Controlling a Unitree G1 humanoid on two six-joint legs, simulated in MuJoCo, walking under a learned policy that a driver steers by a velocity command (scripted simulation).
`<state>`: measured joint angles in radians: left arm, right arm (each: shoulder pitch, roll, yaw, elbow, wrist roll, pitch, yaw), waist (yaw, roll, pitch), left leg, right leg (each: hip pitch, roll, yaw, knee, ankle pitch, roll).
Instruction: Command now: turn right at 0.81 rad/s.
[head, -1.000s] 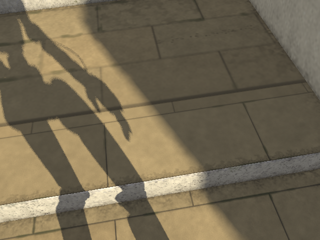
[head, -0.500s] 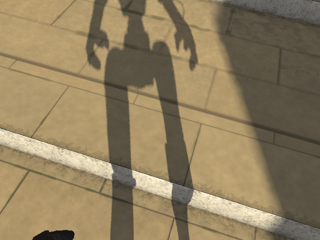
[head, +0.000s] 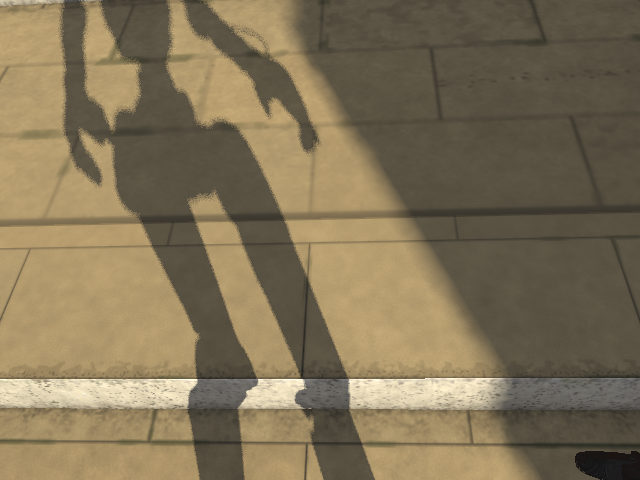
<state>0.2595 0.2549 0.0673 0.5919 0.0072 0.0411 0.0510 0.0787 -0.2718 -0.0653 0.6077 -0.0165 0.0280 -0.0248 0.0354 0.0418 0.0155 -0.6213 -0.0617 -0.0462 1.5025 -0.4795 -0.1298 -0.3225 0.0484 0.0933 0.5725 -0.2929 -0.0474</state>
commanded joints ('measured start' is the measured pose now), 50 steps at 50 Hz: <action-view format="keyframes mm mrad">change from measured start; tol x64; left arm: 1 -35 120 20 -115 -5 1 16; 50 97 -122 -81 271 -2 -120 -72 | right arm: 1 -113 19 27 -141 1 -31 10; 30 641 72 69 206 -5 -80 20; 50 52 208 157 -132 53 -72 102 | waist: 1 -15 -128 -138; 39 298 346 -300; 42 147 -701 -365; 50 -162 -28 207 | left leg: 1 -237 1 -29 129 55 -15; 20 327 110 138 -1052 295 203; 24 763 407 -890 -1347 31 462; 35 -87 136 -312 -1624 318 392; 39 533 216 -295 -963 1961 285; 42 -204 -136 -337 165 242 300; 50 -588 74 -159 576 156 264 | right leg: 1 279 -227 346 -106 623 -200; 18 -68 -243 284 -328 -339 -156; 30 -1217 -60 -120 1782 -67 47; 41 580 -203 257 112 -368 -70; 43 434 -537 1015 -390 -452 -244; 50 -190 -272 74 -321 -191 -122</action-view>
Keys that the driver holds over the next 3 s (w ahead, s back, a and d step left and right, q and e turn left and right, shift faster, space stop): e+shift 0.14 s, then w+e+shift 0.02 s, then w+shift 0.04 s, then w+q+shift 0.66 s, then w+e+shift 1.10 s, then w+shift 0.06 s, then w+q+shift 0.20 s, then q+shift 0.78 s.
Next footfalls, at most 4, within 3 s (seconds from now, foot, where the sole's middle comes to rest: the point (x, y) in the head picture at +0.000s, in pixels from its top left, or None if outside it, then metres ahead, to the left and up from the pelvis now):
0.42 left None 0.07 0.17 -0.77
0.80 right None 0.40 -0.03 -0.64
1.22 left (163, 317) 0.68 0.40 -0.51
1.68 right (278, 178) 1.05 0.20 -0.51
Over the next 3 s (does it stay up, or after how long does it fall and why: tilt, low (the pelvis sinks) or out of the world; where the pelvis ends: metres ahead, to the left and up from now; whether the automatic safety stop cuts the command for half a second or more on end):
stays up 1.59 0.06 0.26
